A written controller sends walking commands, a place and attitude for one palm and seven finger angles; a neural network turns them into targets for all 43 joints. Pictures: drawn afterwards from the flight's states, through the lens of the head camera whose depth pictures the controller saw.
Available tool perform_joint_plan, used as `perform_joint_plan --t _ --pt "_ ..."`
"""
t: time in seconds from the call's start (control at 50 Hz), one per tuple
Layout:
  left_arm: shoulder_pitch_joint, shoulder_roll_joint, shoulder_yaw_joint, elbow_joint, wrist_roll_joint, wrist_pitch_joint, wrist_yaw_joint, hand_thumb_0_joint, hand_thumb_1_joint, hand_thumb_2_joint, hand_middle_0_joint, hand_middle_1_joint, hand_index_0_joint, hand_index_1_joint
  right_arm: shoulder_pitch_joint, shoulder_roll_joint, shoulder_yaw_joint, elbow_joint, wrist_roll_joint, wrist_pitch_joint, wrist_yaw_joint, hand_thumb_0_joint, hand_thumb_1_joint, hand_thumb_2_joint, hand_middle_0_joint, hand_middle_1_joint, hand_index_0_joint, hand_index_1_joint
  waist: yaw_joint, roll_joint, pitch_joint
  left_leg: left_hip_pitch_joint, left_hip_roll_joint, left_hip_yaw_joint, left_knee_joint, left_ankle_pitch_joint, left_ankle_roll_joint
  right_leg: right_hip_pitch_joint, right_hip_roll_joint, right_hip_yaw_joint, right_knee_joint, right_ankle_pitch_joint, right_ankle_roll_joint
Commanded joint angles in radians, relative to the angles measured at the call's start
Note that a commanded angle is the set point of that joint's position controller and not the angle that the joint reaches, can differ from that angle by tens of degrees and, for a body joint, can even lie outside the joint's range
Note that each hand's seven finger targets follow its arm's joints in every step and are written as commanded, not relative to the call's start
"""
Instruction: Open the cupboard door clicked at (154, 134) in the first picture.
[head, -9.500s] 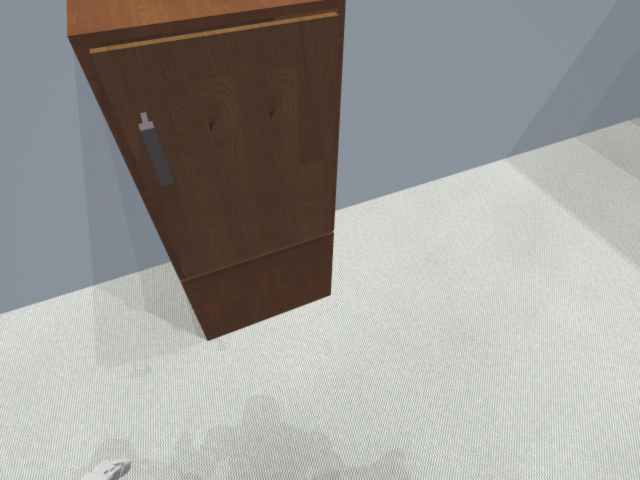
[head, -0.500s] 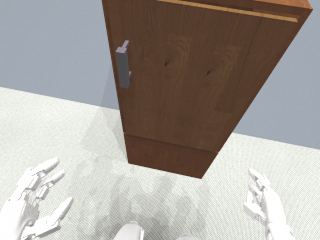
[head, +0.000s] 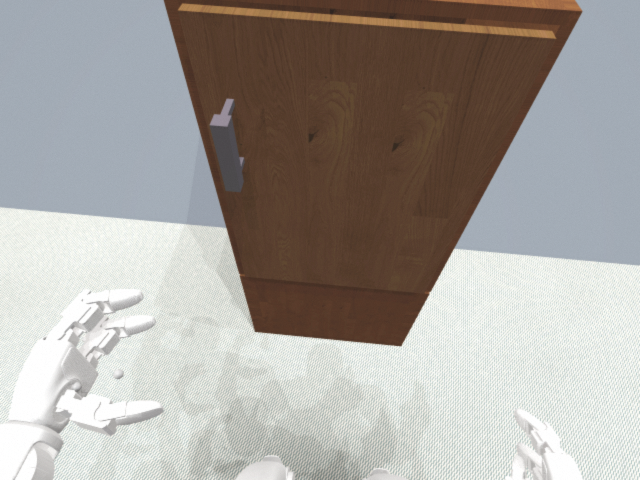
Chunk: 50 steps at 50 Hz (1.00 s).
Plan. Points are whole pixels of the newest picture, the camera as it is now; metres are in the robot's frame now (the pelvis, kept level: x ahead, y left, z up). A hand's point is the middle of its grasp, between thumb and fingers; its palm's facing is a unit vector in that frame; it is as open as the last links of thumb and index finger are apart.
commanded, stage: raise the hand with hooked fingers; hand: left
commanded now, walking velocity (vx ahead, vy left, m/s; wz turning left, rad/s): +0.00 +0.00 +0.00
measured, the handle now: (231, 146) +0.54 +0.16 +0.09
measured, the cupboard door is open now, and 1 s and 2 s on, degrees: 0 0 0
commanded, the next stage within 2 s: move the hooked fingers beside the handle in 1.04 s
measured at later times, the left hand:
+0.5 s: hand (39, 296) +0.28 +0.30 +0.11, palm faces +0.00 -1.00 -0.06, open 14.0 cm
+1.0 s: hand (63, 283) +0.29 +0.28 +0.11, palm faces -0.01 -1.00 -0.04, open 14.0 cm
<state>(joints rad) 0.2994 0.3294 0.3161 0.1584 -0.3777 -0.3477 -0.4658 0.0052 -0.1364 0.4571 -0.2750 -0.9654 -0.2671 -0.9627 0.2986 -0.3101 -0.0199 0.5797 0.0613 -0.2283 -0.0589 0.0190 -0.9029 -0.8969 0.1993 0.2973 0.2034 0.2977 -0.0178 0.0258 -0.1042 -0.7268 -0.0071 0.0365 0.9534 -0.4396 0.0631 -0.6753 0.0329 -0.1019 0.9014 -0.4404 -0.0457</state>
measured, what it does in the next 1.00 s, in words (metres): stands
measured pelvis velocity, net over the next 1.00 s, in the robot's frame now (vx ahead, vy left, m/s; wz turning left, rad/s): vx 0.00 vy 0.01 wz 0.01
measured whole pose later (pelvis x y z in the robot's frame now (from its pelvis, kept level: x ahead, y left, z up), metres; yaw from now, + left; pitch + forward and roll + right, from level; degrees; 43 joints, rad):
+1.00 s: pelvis +0.00 +0.01 +0.03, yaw +0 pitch +7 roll -2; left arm -0.05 0.45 0.42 0.39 -0.36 -0.19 -0.52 -0.01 -0.50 0.30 -0.30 -1.20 -0.30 -1.20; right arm 0.30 -0.29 0.04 0.56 0.06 -0.18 -0.06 0.02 -0.90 -0.90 0.20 0.30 0.21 0.30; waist -0.01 0.03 -0.08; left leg -0.53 -0.02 0.04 0.77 -0.36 0.07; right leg -0.48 0.03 -0.09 0.70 -0.36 -0.03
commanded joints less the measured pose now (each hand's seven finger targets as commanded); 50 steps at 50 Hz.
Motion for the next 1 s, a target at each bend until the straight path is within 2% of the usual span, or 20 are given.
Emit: perform_joint_plan --t 0.0,0.06,0.08,0.1,0.16,0.2,0.24,0.28,0.32,0.38,0.42,0.52,0.56,0.6,0.66,0.7,0.78,0.8,0.9,0.98 --pt "-0.202 0.297 0.169 -0.321 -0.032 -0.093 0.021 0.000 -0.360 0.360 -0.290 -1.110 -0.290 -1.110 -0.064 -0.103 -0.024 -0.175 -0.005 -0.081 -0.023 0.000 -0.900 -0.900 0.200 0.300 0.200 0.300 0.032 0.092 -0.273 0.251 0.019 -0.097 -0.178 0.270 -0.027 0.153 -0.012 0.077 -0.140 0.179 0.013" --pt "-0.170 0.262 0.173 -0.283 -0.042 -0.099 0.065 0.000 -0.430 0.330 -0.295 -1.155 -0.295 -1.155 -0.067 -0.096 -0.015 -0.165 -0.006 -0.081 -0.020 0.000 -0.900 -0.900 0.200 0.300 0.200 0.300 0.034 0.109 -0.217 0.290 0.029 -0.117 -0.210 0.281 -0.046 0.121 -0.005 0.042 -0.139 0.175 0.008" --pt "-0.187 0.269 0.179 -0.245 -0.043 -0.082 0.067 0.000 -0.453 0.320 -0.297 -1.170 -0.297 -1.170 -0.067 -0.103 -0.011 -0.163 -0.006 -0.076 -0.017 0.000 -0.900 -0.900 0.200 0.300 0.200 0.300 0.040 0.133 -0.191 0.285 0.029 -0.127 -0.218 0.281 -0.053 0.119 0.000 0.038 -0.140 0.174 0.000" --pt "-0.194 0.241 0.147 -0.203 -0.037 -0.058 0.062 0.000 -0.477 0.310 -0.298 -1.185 -0.298 -1.185 -0.068 -0.104 -0.008 -0.164 -0.003 -0.068 -0.015 0.000 -0.900 -0.900 0.200 0.300 0.200 0.300 0.022 0.108 -0.153 0.284 0.035 -0.134 -0.234 0.242 -0.057 0.093 -0.001 0.027 -0.147 0.149 0.007" --pt "-0.243 0.231 0.102 -0.095 -0.011 0.039 0.030 0.000 -0.500 0.300 -0.300 -1.200 -0.300 -1.200 -0.074 -0.117 -0.006 -0.176 0.006 -0.052 -0.019 0.000 -0.900 -0.900 0.200 0.300 0.200 0.300 0.012 0.111 -0.091 0.263 0.037 -0.151 -0.275 0.147 -0.060 0.076 -0.006 0.023 -0.171 0.115 0.010" --pt "-0.308 0.243 0.083 -0.057 0.004 0.103 -0.003 0.000 -0.500 0.300 -0.300 -1.200 -0.300 -1.200 -0.067 -0.125 -0.002 -0.190 0.011 -0.044 -0.024 0.000 -0.900 -0.900 0.200 0.300 0.200 0.300 0.008 0.070 -0.094 0.272 0.039 -0.160 -0.292 0.144 -0.060 0.093 -0.004 0.024 -0.187 0.123 0.010" --pt "-0.376 0.271 0.094 -0.069 0.009 0.131 -0.017 0.000 -0.500 0.300 -0.300 -1.200 -0.300 -1.200 -0.069 -0.127 -0.001 -0.197 0.010 -0.044 -0.031 0.000 -0.900 -0.900 0.200 0.300 0.200 0.300 0.005 0.050 -0.118 0.297 0.041 -0.173 -0.302 0.145 -0.058 0.105 -0.004 0.025 -0.196 0.128 0.011" --pt "-0.463 0.309 0.120 -0.100 0.002 0.127 -0.019 0.000 -0.500 0.300 -0.300 -1.200 -0.300 -1.200 -0.074 -0.129 0.004 -0.196 0.005 -0.044 -0.037 0.000 -0.900 -0.900 0.200 0.300 0.200 0.300 0.008 0.063 -0.124 0.329 0.039 -0.183 -0.306 0.150 -0.064 0.111 0.003 0.030 -0.198 0.132 0.004" --pt "-0.534 0.338 0.142 -0.140 0.003 0.096 -0.015 0.000 -0.500 0.300 -0.300 -1.200 -0.300 -1.200 -0.074 -0.124 0.009 -0.193 0.001 -0.047 -0.038 0.000 -0.900 -0.900 0.200 0.300 0.200 0.300 0.009 0.091 -0.169 0.401 0.051 -0.213 -0.326 0.160 -0.079 0.098 0.004 0.029 -0.192 0.129 0.005" --pt "-0.570 0.382 0.188 -0.131 0.004 0.060 0.002 0.000 -0.500 0.300 -0.300 -1.200 -0.300 -1.200 -0.066 -0.129 0.011 -0.170 -0.008 -0.050 -0.038 0.000 -0.900 -0.900 0.200 0.300 0.200 0.300 0.022 0.122 -0.183 0.464 0.062 -0.243 -0.344 0.210 -0.106 0.086 0.006 0.035 -0.186 0.147 0.001" --pt "-0.570 0.374 0.185 -0.087 0.009 0.064 -0.005 0.000 -0.500 0.300 -0.300 -1.200 -0.300 -1.200 -0.059 -0.128 0.011 -0.160 -0.005 -0.046 -0.036 0.000 -0.900 -0.900 0.200 0.300 0.200 0.300 0.018 0.143 -0.183 0.500 0.073 -0.259 -0.355 0.259 -0.117 0.076 -0.001 0.034 -0.191 0.156 0.007" --pt "-0.599 0.383 0.175 0.093 0.012 0.159 -0.065 0.000 -0.500 0.300 -0.300 -1.200 -0.300 -1.200 -0.051 -0.139 0.009 -0.156 0.004 -0.022 -0.043 0.000 -0.900 -0.900 0.200 0.300 0.200 0.300 0.013 0.077 -0.137 0.422 0.052 -0.206 -0.352 0.260 -0.091 0.130 -0.003 0.028 -0.235 0.179 0.006" --pt "-0.580 0.354 0.145 0.102 0.007 0.182 -0.087 0.000 -0.500 0.300 -0.300 -1.200 -0.300 -1.200 -0.049 -0.141 0.006 -0.169 0.007 -0.021 -0.041 0.000 -0.900 -0.900 0.200 0.300 0.200 0.300 0.013 0.080 -0.150 0.433 0.049 -0.200 -0.340 0.319 -0.087 0.133 -0.005 0.027 -0.239 0.201 0.007" --pt "-0.564 0.358 0.149 0.081 0.003 0.182 -0.097 0.000 -0.500 0.300 -0.300 -1.200 -0.300 -1.200 -0.041 -0.142 0.004 -0.181 0.002 -0.021 -0.031 0.000 -0.900 -0.900 0.200 0.300 0.200 0.300 0.024 0.070 -0.196 0.466 0.049 -0.196 -0.327 0.419 -0.092 0.151 0.000 0.026 -0.240 0.234 0.005" --pt "-0.553 0.386 0.181 -0.008 -0.006 0.137 -0.080 0.000 -0.500 0.300 -0.300 -1.200 -0.300 -1.200 -0.037 -0.142 -0.006 -0.187 -0.005 -0.024 -0.016 0.000 -0.900 -0.900 0.200 0.300 0.200 0.300 0.030 0.082 -0.247 0.512 0.054 -0.197 -0.313 0.491 -0.097 0.151 0.003 0.027 -0.236 0.257 0.007" --pt "-0.553 0.410 0.214 -0.019 -0.010 0.110 -0.064 0.000 -0.500 0.300 -0.300 -1.200 -0.300 -1.200 -0.020 -0.140 -0.005 -0.179 -0.013 -0.022 -0.009 0.000 -0.900 -0.900 0.200 0.300 0.200 0.300 0.033 0.088 -0.240 0.503 0.050 -0.177 -0.308 0.536 -0.098 0.167 0.009 0.029 -0.238 0.287 0.004" --pt "-0.572 0.434 0.245 -0.024 -0.008 0.081 -0.035 0.000 -0.500 0.300 -0.300 -1.200 -0.300 -1.200 -0.022 -0.135 -0.007 -0.165 -0.014 -0.012 -0.009 0.000 -0.900 -0.900 0.200 0.300 0.200 0.300 0.034 0.126 -0.207 0.470 0.039 -0.147 -0.305 0.503 -0.092 0.188 0.005 0.037 -0.244 0.293 -0.001" --pt "-0.574 0.411 0.224 -0.028 -0.002 0.079 -0.035 0.000 -0.500 0.300 -0.300 -1.200 -0.300 -1.200 -0.021 -0.130 -0.007 -0.166 -0.011 -0.011 -0.010 0.000 -0.900 -0.900 0.200 0.300 0.200 0.300 0.025 0.145 -0.216 0.483 0.041 -0.148 -0.308 0.496 -0.090 0.178 0.006 0.035 -0.244 0.285 0.002" --pt "-0.570 0.382 0.188 0.009 0.000 0.094 -0.053 0.000 -0.500 0.300 -0.300 -1.200 -0.300 -1.200 -0.030 -0.129 -0.005 -0.164 -0.002 -0.005 -0.020 0.000 -0.900 -0.900 0.200 0.300 0.200 0.300 0.011 0.109 -0.207 0.444 0.030 -0.128 -0.307 0.405 -0.063 0.201 0.003 0.046 -0.263 0.281 0.003" --pt "-0.579 0.376 0.184 0.044 -0.015 0.100 -0.069 0.000 -0.500 0.300 -0.300 -1.200 -0.300 -1.200 -0.042 -0.129 -0.001 -0.162 0.000 -0.003 -0.029 0.000 -0.900 -0.900 0.200 0.300 0.200 0.300 0.006 0.043 -0.177 0.382 0.016 -0.104 -0.297 0.344 -0.040 0.235 0.001 0.058 -0.277 0.296 0.003"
